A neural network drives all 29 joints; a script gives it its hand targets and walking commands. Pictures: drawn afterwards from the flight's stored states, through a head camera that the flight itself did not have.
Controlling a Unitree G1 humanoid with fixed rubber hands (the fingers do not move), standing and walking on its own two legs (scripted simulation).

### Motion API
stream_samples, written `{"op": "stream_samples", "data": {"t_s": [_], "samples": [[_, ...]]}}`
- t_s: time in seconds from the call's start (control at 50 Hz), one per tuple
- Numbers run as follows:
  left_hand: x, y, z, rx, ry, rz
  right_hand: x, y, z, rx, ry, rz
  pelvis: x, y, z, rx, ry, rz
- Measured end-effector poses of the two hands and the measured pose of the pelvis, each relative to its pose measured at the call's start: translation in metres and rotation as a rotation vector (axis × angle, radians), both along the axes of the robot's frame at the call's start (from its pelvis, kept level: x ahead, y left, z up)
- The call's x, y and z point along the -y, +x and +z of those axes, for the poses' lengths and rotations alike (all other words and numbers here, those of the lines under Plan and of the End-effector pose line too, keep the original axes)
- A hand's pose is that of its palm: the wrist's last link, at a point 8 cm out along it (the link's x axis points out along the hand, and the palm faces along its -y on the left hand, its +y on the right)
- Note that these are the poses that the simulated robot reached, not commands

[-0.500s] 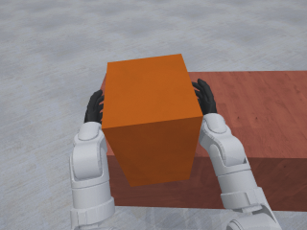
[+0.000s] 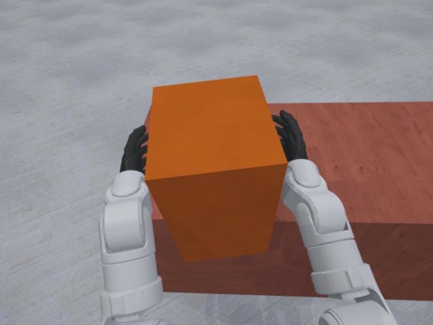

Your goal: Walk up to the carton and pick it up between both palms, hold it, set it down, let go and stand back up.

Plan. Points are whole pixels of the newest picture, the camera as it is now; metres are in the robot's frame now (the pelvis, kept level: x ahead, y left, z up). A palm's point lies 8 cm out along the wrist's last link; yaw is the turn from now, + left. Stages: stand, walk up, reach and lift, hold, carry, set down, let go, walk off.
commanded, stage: hold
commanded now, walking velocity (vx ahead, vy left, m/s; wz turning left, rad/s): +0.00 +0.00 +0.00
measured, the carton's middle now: (217, 179) +0.37 +0.00 +0.10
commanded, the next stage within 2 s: none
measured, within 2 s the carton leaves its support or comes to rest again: neither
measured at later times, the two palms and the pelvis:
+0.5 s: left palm (135, 174) +0.34 +0.14 +0.16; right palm (291, 156) +0.36 -0.13 +0.16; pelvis +0.00 +0.00 +0.00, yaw +0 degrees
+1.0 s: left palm (133, 175) +0.34 +0.14 +0.16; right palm (290, 158) +0.36 -0.13 +0.15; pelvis +0.00 +0.00 +0.00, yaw +0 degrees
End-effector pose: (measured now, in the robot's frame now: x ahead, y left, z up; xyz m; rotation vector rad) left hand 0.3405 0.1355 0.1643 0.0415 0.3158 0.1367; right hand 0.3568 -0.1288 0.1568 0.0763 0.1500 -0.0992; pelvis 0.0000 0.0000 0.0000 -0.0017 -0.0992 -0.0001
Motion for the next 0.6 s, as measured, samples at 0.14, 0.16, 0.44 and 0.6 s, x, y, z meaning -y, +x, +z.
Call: {"op": "stream_samples", "data": {"t_s": [0.14,0.16,0.44,0.6], "samples": [[0.000,0.001,-0.001,0.007,-0.009,0.007,0.000,0.003,0.002,0.007,-0.005,0.006,0.001,0.000,0.000,0.000,0.000,-0.002],[-0.001,0.001,-0.001,0.007,-0.008,0.009,-0.001,0.003,0.001,0.007,-0.005,0.009,0.001,0.000,0.000,0.001,0.000,-0.003],[-0.002,-0.001,-0.006,-0.009,-0.006,0.007,-0.002,0.001,-0.002,-0.009,-0.007,0.010,0.002,0.001,0.000,-0.002,0.000,0.003],[0.001,0.010,-0.003,-0.006,0.000,-0.003,0.000,0.009,-0.002,-0.005,-0.006,0.004,0.001,0.002,0.000,-0.023,0.000,0.000]]}}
